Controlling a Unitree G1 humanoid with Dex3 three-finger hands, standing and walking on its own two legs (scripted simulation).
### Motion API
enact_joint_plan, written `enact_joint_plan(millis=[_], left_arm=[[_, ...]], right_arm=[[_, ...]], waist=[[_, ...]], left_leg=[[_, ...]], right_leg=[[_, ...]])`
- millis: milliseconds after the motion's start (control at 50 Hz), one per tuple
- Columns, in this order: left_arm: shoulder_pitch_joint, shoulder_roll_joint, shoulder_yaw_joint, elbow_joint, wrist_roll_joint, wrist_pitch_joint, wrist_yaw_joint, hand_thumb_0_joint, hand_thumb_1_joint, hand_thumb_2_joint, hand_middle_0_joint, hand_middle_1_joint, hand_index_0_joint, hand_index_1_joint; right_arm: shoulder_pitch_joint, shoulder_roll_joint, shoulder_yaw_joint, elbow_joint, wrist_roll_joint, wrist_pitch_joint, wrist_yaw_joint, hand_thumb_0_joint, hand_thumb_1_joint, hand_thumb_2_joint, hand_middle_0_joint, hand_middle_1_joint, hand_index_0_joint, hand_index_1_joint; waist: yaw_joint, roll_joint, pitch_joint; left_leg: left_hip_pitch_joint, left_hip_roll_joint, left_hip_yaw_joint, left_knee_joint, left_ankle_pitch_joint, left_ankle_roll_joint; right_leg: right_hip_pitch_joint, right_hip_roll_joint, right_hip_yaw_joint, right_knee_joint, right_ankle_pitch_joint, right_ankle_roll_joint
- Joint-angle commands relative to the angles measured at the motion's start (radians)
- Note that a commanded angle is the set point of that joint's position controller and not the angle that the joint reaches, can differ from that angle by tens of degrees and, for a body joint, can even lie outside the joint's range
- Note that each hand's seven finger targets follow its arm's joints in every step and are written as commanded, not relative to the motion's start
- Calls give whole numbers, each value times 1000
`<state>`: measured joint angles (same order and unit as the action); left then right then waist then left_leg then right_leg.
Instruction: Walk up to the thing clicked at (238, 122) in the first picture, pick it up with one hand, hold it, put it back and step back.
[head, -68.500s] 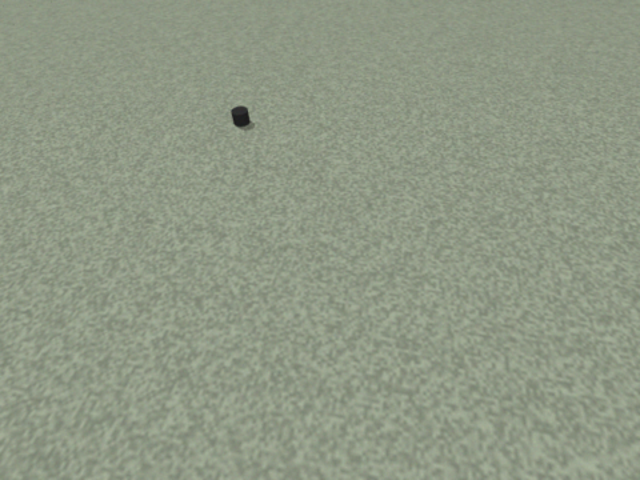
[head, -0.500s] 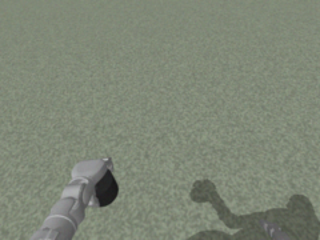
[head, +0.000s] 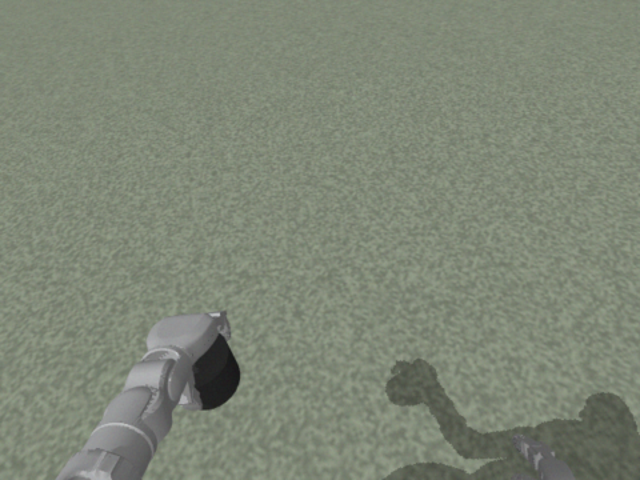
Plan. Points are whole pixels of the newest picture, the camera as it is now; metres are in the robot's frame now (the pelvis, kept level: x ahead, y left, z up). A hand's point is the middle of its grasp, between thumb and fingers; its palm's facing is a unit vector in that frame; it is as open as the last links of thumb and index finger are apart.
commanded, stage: hold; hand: left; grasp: from above
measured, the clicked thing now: (204, 369) +0.30 +0.22 -0.09
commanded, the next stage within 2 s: crouch in 0.20 s
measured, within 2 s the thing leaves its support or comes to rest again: neither
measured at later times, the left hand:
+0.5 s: hand (195, 365) +0.30 +0.22 -0.06, palm faces -0.49 -0.05 -0.87, open 11.7 cm
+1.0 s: hand (225, 375) +0.36 +0.24 -0.26, palm faces -0.42 +0.05 -0.91, open 11.7 cm
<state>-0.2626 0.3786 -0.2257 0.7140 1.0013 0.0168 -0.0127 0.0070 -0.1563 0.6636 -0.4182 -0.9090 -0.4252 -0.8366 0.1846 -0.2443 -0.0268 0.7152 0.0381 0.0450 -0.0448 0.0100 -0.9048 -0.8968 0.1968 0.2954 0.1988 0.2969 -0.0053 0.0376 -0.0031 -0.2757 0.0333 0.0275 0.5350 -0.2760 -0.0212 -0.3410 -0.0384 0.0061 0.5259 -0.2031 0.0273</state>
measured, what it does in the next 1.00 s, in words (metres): lowers itself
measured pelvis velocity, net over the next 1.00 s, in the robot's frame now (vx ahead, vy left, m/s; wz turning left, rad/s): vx -0.04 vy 0.01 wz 0.01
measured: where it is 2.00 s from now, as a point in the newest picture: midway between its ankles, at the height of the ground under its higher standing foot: outside the picture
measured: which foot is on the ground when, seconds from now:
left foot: down 0.00-1.00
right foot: down 0.00-1.00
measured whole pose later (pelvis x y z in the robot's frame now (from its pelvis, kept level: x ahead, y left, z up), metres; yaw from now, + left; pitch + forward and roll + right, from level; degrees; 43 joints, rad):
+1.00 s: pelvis -0.04 +0.01 -0.14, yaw +1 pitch +26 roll -2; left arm -0.70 0.45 -0.08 1.28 1.20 -0.05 0.40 0.00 -0.21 0.74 -0.38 -1.00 -0.40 -0.92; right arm 0.24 -0.27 -0.06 0.76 -0.05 0.01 -0.02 0.01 -0.90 -0.89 0.20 0.30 0.20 0.30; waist -0.15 0.00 -0.15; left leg -1.29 0.04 -0.03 1.39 -0.56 -0.02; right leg -1.32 -0.04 -0.01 1.31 -0.45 0.03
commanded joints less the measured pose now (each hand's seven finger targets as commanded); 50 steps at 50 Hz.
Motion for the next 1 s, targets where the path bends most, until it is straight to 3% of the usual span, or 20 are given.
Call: enact_joint_plan(millis=[0, 160, 260, 280, 300, 380, 460, 520, 560, 580, 660, 700, 740, 780, 840, 880, 920, 940, 980], left_arm=[[-432, 238, 126, -254, 3, -7, 68, 0, 447, 1027, -709, -1143, -774, -1075], [-450, 250, 130, -264, 14, -4, 75, 0, 444, 1023, -713, -1125, -774, -1060], [-423, 239, 127, -216, 8, -3, 73, 0, 440, 1030, -711, -1136, -772, -1072], [-444, 225, 113, -231, 2, -6, 69, 0, 520, 1014, -791, -1133, -852, -1065], [-463, 216, 104, -252, 7, -9, 65, 0, 440, 1089, -711, -1115, -772, -1066], [-392, 214, 114, -181, 12, -19, 68, 0, 436, 1192, -745, -1154, -777, -1122], [-392, 197, 111, -123, 32, -40, 108, 0, 419, 1206, -734, -1175, -766, -1143], [-426, 202, 124, -54, 48, -58, 172, 0, 421, 1227, -733, -1187, -764, -1155], [-458, 174, 103, 2, 73, -64, 210, 0, 424, 1230, -726, -1210, -761, -1174], [-489, 201, 121, 18, 85, -67, 230, 0, 412, 1212, -705, -1223, -748, -1180], [-590, 180, 114, 105, 124, -91, 300, 0, 387, 1175, -666, -1247, -720, -1191], [-593, 202, 142, 170, 155, -101, 341, 0, 359, 1148, -644, -1241, -701, -1182], [-650, 187, 138, 199, 182, -108, 383, 0, 283, 1059, -583, -1206, -647, -1140], [-716, 232, 163, 228, 205, -108, 424, 0, 267, 1015, -564, -1203, -636, -1128], [-834, 274, 181, 289, 210, -94, 467, 0, 262, 976, -568, -1169, -639, -1096], [-872, 311, 204, 332, 207, -79, 482, 0, 243, 961, -558, -1138, -625, -1068], [-913, 316, 206, 336, 190, -64, 486, 0, 258, 987, -577, -1146, -639, -1081], [-918, 313, 202, 375, 186, -55, 483, 0, 271, 997, -580, -1172, -645, -1105], [-952, 351, 218, 385, 180, -45, 471, 0, 295, 997, -606, -1161, -668, -1097]], right_arm=[[-73, -138, -49, -131, 3, -42, -10, 0, -902, -896, 200, 300, 200, 300], [-63, -142, -55, -125, 1, -37, -9, 0, -901, -896, 200, 299, 200, 299], [-58, -143, -57, -119, 1, -33, -9, 0, -904, -897, 200, 300, 200, 300], [-62, -144, -59, -125, 2, -33, -9, 0, -922, -908, 200, 300, 200, 300], [-67, -140, -57, -127, 3, -34, -8, 0, -879, -892, 201, 300, 201, 300], [-58, -140, -56, -127, 1, -29, -6, 0, -882, -892, 201, 300, 201, 300], [-36, -140, -61, -117, -4, -20, -3, 0, -884, -893, 200, 300, 200, 300], [-16, -146, -67, -99, -14, -15, 3, 0, -884, -892, 200, 300, 200, 300], [5, -149, -70, -86, -21, -15, 11, 0, -885, -892, 200, 300, 200, 300], [9, -152, -73, -79, -24, -15, 13, 0, -885, -892, 200, 299, 200, 299], [46, -161, -85, -33, -45, -26, 29, 0, -887, -891, 200, 299, 200, 299], [69, -164, -90, -33, -53, -32, 34, 0, -889, -891, 200, 299, 200, 299], [96, -165, -87, -32, -62, -34, 41, 0, -891, -891, 200, 299, 200, 299], [117, -178, -92, -30, -69, -37, 36, 0, -895, -892, 200, 299, 200, 299], [151, -186, -91, -23, -74, -44, 23, 0, -896, -893, 200, 299, 200, 299], [165, -190, -91, -18, -79, -52, 16, 0, -893, -892, 200, 299, 200, 299], [184, -190, -93, -25, -83, -59, 11, 0, -893, -892, 200, 299, 200, 299], [188, -192, -90, -21, -87, -64, 11, 0, -897, -894, 200, 300, 200, 300], [192, -194, -91, -19, -91, -71, 8, 0, -898, -895, 200, 300, 200, 300]], waist=[[-2, 17, -300], [-5, 34, -331], [-8, 15, -290], [-8, 21, -291], [-6, 30, -293], [-11, -26, -267], [-25, -52, -249], [-35, -31, -239], [-59, -29, -244], [-53, -17, -254], [-85, -2, -331], [-86, 8, -381], [-104, 14, -449], [-108, 68, -513], [-137, 78, -587], [-138, 75, -636], [-153, 92, -712], [-162, 93, -706], [-168, 99, -748]], left_leg=[[92, -51, 6, -75, 192, 22], [113, -50, 8, -70, 224, 19], [94, -51, 11, -75, 221, 21], [105, -46, 4, -81, 211, 18], [105, -49, 6, -80, 211, 19], [78, -51, 6, -81, 202, 26], [59, -54, 8, -68, 198, 27], [25, -51, 7, -39, 173, 19], [-3, -45, 1, -4, 157, 17], [-34, -47, 1, 22, 146, 17], [-187, -43, -3, 190, 114, 10], [-293, -46, -1, 292, 70, 10], [-403, -47, 1, 391, 42, 11], [-470, -46, 1, 474, 22, 8], [-606, -45, -5, 578, -22, 15], [-692, -45, -11, 645, -35, 21], [-734, -43, -14, 706, -53, 27], [-787, -43, -19, 731, -66, 26], [-868, -45, -17, 786, -102, 32]], right_leg=[[128, 44, -22, -77, 113, -26], [140, 45, -22, -76, 145, -28], [143, 43, -23, -83, 147, -26], [127, 46, -28, -85, 133, -29], [127, 44, -26, -85, 133, -28], [136, 42, -26, -90, 127, -24], [109, 39, -25, -80, 126, -23], [47, 40, -28, -53, 104, -26], [-15, 40, -30, -22, 91, -28], [-40, 38, -30, -4, 81, -28], [-195, 31, -24, 148, 65, -25], [-277, 26, -21, 244, 29, -30], [-355, 24, -16, 340, 16, -32], [-446, 28, -18, 426, -5, -37], [-560, 32, -25, 533, -42, -40], [-624, 37, -27, 602, -59, -44], [-675, 38, -27, 660, -75, -48], [-713, 36, -29, 690, -85, -49], [-743, 32, -27, 738, -109, -49]])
